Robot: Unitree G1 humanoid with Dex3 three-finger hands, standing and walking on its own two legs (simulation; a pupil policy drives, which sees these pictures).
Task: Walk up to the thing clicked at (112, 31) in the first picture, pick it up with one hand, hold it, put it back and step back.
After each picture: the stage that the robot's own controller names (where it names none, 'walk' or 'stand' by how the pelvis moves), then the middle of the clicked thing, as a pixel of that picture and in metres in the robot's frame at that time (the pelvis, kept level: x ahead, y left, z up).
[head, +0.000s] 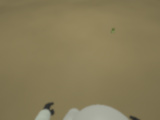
stand; (112, 30) +2.14 -0.55 -0.72
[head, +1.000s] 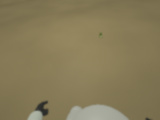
walk; (100, 35) +2.04 -0.09 -0.70
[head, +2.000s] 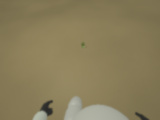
walk; (83, 45) +1.39 +0.25 -0.72
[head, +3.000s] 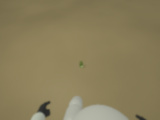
walk; (81, 64) +0.86 +0.21 -0.72
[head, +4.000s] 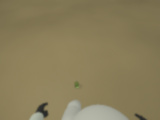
walk; (76, 85) +0.49 +0.18 -0.69
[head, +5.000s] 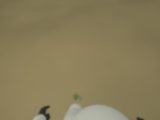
stand; (76, 97) +0.32 +0.19 -0.70
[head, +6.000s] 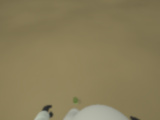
stand; (75, 100) +0.30 +0.17 -0.73
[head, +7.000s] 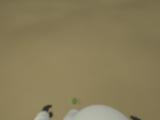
stand; (74, 101) +0.29 +0.17 -0.73
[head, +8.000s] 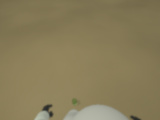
stand; (74, 101) +0.28 +0.18 -0.73
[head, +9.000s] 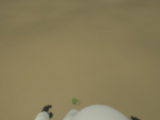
stand; (74, 101) +0.28 +0.18 -0.73
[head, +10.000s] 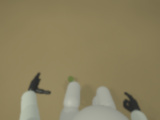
go down; (71, 79) +0.32 +0.19 -0.53
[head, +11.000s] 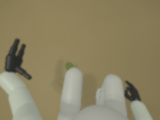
go down; (69, 67) +0.37 +0.22 -0.32
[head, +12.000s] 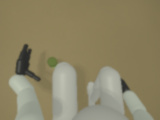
close in; (52, 62) +0.34 +0.25 -0.24
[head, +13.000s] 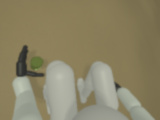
close; (36, 63) +0.34 +0.26 -0.21
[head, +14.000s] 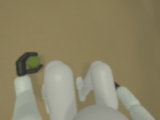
close; (33, 63) +0.34 +0.27 -0.21
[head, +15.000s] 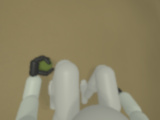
lift; (45, 66) +0.29 +0.26 -0.18
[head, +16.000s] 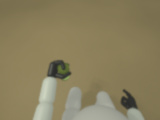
lift; (64, 72) +0.31 +0.19 +0.01
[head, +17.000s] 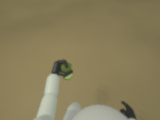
hold; (66, 71) +0.33 +0.18 +0.01
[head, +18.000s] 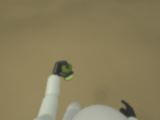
hold; (67, 72) +0.32 +0.18 +0.00
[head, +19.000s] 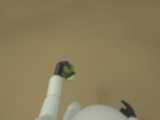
hold; (68, 72) +0.32 +0.17 +0.00
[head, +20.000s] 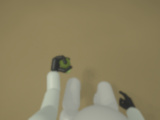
crouch; (65, 65) +0.36 +0.19 -0.07
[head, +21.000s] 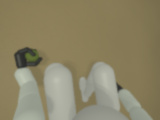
lower; (33, 58) +0.36 +0.28 -0.22
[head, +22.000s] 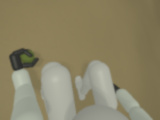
lower; (28, 59) +0.36 +0.28 -0.21
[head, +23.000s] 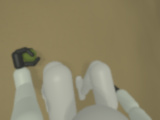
lower; (30, 58) +0.36 +0.28 -0.22
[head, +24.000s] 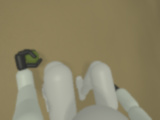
lower; (32, 59) +0.35 +0.27 -0.22
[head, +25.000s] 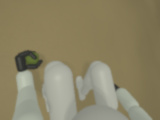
loosen; (32, 60) +0.35 +0.27 -0.22
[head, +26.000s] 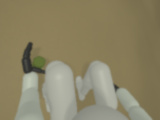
withdraw; (38, 64) +0.33 +0.24 -0.23
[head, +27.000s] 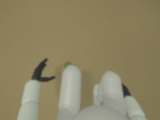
walk; (68, 66) +0.35 +0.20 -0.31
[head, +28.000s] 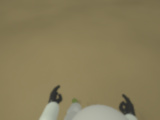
stand; (74, 102) +0.27 +0.15 -0.66
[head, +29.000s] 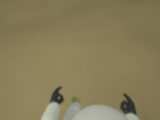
stand; (74, 100) +0.29 +0.17 -0.67
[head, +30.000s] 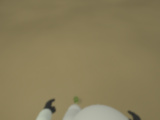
stand; (76, 99) +0.29 +0.16 -0.70
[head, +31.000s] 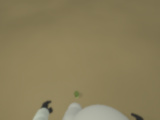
stand; (76, 94) +0.31 +0.16 -0.71
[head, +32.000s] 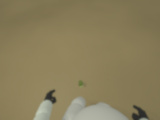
walk; (80, 83) +0.41 +0.15 -0.70
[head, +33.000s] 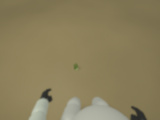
walk; (75, 66) +0.69 +0.20 -0.70
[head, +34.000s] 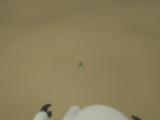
stand; (80, 65) +0.91 +0.19 -0.71
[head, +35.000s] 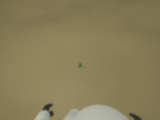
stand; (80, 65) +0.90 +0.19 -0.73
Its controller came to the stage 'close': yes
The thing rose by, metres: 0.71
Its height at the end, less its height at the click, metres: +0.00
